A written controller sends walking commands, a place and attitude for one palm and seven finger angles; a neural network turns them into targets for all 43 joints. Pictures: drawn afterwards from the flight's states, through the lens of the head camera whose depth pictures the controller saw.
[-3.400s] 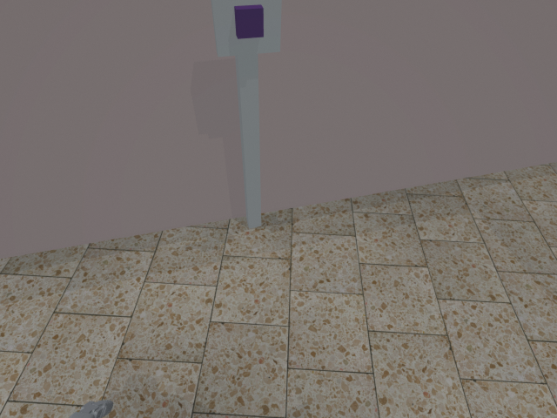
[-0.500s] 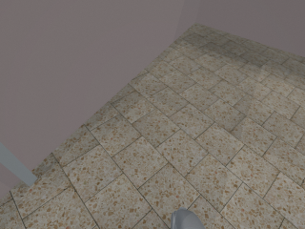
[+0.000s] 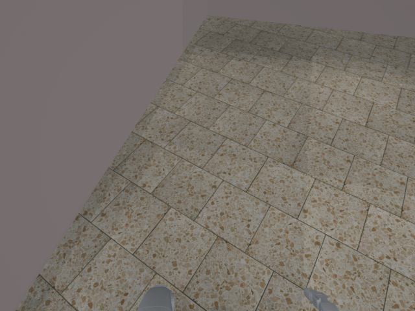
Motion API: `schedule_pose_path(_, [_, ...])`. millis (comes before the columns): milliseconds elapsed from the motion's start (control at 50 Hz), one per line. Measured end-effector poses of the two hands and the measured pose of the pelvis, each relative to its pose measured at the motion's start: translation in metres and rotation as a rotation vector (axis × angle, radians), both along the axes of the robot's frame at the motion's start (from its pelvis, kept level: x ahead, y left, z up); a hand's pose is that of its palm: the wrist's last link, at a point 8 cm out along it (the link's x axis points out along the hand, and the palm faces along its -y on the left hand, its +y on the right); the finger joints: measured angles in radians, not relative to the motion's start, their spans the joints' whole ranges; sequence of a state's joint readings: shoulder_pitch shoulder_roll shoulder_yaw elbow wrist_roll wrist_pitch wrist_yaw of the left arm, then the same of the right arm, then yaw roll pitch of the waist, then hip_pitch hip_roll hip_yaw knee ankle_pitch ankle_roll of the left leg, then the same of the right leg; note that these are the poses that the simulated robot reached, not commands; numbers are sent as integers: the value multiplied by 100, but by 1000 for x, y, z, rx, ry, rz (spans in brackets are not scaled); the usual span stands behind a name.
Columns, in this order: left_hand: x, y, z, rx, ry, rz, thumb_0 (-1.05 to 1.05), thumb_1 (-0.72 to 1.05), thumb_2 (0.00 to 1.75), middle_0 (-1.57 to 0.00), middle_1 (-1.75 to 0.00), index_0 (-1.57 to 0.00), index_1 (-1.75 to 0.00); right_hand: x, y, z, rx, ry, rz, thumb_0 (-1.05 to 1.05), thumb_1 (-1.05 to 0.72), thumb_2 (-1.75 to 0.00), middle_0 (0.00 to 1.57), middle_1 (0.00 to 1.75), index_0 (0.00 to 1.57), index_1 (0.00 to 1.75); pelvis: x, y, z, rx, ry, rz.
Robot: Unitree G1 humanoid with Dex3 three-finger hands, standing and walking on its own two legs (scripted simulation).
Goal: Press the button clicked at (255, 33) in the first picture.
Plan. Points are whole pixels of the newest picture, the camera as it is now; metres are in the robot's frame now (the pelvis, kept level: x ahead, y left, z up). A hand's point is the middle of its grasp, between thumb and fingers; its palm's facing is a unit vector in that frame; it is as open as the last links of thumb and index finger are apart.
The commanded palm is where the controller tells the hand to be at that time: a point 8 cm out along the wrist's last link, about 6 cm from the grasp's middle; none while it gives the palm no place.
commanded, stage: walk to a spot facing it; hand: left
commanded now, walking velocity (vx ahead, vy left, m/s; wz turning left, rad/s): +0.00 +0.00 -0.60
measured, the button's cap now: out of the picture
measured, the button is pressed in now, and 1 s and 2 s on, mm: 0 0 0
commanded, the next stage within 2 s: turn to face it in 1.52 s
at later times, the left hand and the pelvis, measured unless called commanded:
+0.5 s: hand (110, 296) +0.17 +0.24 -0.17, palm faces -0.26 -0.95 -0.19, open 7.4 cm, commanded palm none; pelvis +0.05 +0.06 +0.01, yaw -19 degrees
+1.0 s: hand (164, 264) +0.24 +0.13 -0.15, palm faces -0.55 -0.81 -0.21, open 7.4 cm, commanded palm none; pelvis +0.06 +0.02 +0.00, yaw -36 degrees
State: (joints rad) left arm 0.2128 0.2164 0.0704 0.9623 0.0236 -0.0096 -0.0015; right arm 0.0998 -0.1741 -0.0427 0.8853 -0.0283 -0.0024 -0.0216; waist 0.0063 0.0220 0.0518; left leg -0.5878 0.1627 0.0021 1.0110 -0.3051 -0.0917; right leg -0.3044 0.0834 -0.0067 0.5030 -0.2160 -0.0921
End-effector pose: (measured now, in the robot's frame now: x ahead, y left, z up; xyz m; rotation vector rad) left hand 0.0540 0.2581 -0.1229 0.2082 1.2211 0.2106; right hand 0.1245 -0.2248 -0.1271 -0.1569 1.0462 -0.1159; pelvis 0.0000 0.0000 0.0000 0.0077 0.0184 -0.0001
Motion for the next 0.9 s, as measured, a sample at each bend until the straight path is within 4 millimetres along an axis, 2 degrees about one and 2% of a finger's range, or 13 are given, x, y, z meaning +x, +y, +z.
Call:
schedule_pose_path(40, [3,10,0,2,12,-1,1,92,90,-20,-30,-20,-30,19,8,4,-2,-30,8,0,-91,-90,20,30,20,29,6,9,0,2,7,-23])
schedule_pose_path(100, [8,25,-5,-8,28,1,1,91,90,-20,-30,-20,-30,37,21,9,-17,-48,10,0,-90,-90,20,30,20,29,16,24,-2,-5,14,-55])
schedule_pose_path(180, [19,46,-22,-36,54,-2,1,91,90,-20,-30,-20,-30,40,37,12,-59,-47,-14,0,-90,-90,20,30,20,29,28,46,-8,-12,13,-94])
schedule_pose_path(260, [37,56,-25,-60,87,-66,1,91,90,-20,-30,-19,-30,17,43,22,-82,-8,-75,0,-90,-90,20,30,21,30,36,58,-2,-24,-5,-167])
schedule_pose_path(380, [74,56,-21,-82,103,-176,1,91,90,-20,-30,-19,-30,-39,42,26,-97,80,-224,0,-90,-90,20,30,21,30,45,66,7,-45,-8,-247])
schedule_pose_path(460, [105,43,-17,-79,94,-254,1,91,90,-20,-30,-19,-30,-83,39,20,-82,154,-331,0,-90,-90,20,30,21,30,49,64,7,-44,-6,-305])
schedule_pose_path(520, [132,24,-14,-69,76,-329,1,91,90,-20,-30,-19,-30,-118,38,11,-56,212,-413,0,-90,-90,20,30,21,30,49,58,5,-36,-4,-353])
schedule_pose_path(620, [181,-24,-7,-35,2,-478,1,91,90,-20,-30,-19,-30,-173,31,-13,7,295,-542,0,-90,-90,20,30,21,30,48,39,-5,-14,0,-431])
schedule_pose_path(680, [204,-53,-4,-12,-80,-546,1,91,90,-20,-30,-19,-30,-199,24,-31,41,344,-588,0,-90,-90,20,30,20,29,46,26,-15,-12,1,-464])
schedule_pose_path(720, [211,-66,4,-7,-111,-564,1,91,90,-20,-30,-19,-30,-205,20,-32,47,362,-608,0,-90,-90,20,30,20,29,45,22,-12,-12,-7,-475])
schedule_pose_path(760, [213,-74,10,-4,-123,-576,1,91,90,-20,-30,-20,-30,-203,16,-29,50,348,-622,0,-90,-90,20,30,20,29,44,18,-8,-7,-13,-499])
schedule_pose_path(900, [209,-92,11,-35,-85,-643,1,91,90,-20,-30,-20,-30,-174,2,-12,29,202,-653,0,-90,-90,20,30,20,29,44,16,2,-6,-13,-577])
